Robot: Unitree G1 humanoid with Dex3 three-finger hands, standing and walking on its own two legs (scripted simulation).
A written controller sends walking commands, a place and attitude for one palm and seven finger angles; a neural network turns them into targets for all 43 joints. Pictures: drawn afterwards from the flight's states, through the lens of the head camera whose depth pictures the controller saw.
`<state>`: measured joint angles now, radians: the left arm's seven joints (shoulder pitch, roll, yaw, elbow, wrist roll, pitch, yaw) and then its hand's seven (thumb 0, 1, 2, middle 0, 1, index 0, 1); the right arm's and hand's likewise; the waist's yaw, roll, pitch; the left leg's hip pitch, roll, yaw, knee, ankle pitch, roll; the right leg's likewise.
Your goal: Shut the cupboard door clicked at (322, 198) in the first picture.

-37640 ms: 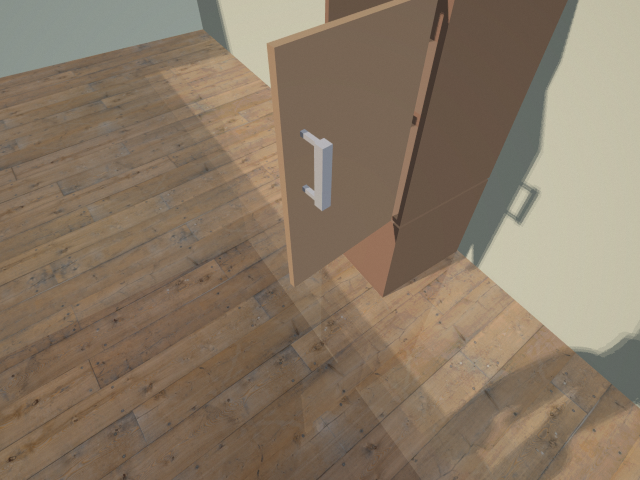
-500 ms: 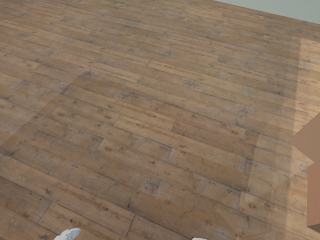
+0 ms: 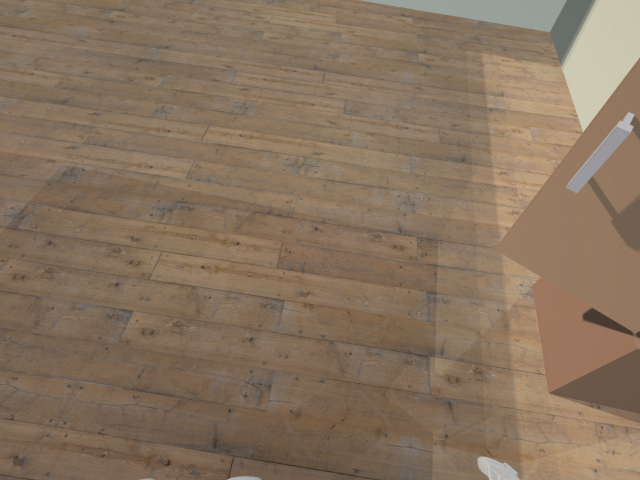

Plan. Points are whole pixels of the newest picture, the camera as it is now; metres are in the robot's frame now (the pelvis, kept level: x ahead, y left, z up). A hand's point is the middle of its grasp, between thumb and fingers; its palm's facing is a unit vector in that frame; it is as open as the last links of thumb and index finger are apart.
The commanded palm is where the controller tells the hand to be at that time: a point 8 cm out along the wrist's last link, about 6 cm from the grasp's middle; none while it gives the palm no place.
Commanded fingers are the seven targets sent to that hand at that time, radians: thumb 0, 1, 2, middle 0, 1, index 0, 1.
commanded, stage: turn to face it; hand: left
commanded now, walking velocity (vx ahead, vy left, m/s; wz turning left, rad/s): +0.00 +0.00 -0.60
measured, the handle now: (600, 153) +0.67 -0.45 +0.04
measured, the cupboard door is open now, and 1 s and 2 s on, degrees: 62 62 62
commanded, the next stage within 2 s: take the last steps up to it in 0.90 s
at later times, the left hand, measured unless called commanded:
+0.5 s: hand (231, 442) +0.18 +0.13 -0.14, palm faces -0.30 -0.91 -0.29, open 7.4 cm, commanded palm none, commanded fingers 0.00 0.90 0.90 -0.20 -0.30 -0.20 -0.30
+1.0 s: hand (239, 413) +0.22 +0.13 -0.16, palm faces -0.45 -0.87 -0.21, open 7.4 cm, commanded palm none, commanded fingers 0.00 0.90 0.90 -0.20 -0.30 -0.20 -0.30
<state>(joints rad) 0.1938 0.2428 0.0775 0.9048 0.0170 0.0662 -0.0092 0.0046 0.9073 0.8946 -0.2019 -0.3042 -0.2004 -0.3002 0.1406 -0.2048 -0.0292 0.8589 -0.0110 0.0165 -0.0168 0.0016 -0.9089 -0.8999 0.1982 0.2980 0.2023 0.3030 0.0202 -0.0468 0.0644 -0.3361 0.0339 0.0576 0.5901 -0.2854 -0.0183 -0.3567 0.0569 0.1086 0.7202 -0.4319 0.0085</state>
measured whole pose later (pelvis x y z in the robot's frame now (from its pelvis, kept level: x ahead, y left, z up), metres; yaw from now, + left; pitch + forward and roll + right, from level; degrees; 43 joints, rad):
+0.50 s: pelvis +0.01 -0.03 +0.00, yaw -18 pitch +1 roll +0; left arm 0.15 0.21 0.05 0.88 0.02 0.03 -0.01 0.00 0.91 0.89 -0.20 -0.30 -0.20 -0.30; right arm 0.21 -0.29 -0.07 0.93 -0.01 0.08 -0.02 0.00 -0.91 -0.90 0.20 0.30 0.20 0.30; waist -0.01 0.06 0.08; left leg -0.47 0.11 0.06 1.11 -0.48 -0.08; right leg -0.28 0.00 -0.03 0.57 -0.31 -0.02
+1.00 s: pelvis +0.05 -0.01 +0.01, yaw -30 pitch +2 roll -2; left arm 0.17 0.24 0.08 0.94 0.02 0.07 -0.02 0.00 0.91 0.90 -0.20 -0.30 -0.20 -0.30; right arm 0.23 -0.18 -0.01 0.92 -0.03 0.01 -0.03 0.00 -0.91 -0.90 0.20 0.30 0.20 0.30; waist 0.00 -0.02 0.06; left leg -0.24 0.07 0.12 0.48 -0.27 0.02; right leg -0.42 -0.01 0.00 0.99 -0.45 0.04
